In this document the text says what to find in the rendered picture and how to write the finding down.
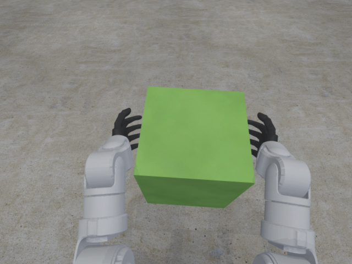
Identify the robot right upper arm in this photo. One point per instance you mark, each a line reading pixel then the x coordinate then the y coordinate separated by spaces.
pixel 274 258

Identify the carton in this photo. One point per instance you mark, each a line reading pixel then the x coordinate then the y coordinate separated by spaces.
pixel 194 147

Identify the robot right forearm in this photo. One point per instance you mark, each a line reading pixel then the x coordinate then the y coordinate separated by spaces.
pixel 286 222

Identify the robot right hand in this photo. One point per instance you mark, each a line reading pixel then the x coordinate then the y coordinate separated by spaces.
pixel 268 132

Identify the robot left forearm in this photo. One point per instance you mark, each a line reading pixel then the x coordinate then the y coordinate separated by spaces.
pixel 104 214

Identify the robot left hand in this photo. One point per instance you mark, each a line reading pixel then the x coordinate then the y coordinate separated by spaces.
pixel 121 124

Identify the robot left upper arm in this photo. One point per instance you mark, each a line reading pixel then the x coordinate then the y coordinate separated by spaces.
pixel 106 254

